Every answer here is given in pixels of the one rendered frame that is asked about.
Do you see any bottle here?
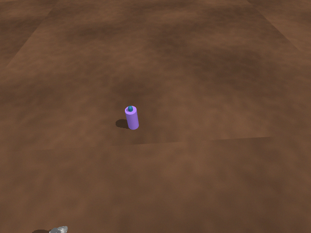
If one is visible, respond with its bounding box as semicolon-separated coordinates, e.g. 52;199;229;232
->
125;106;139;130

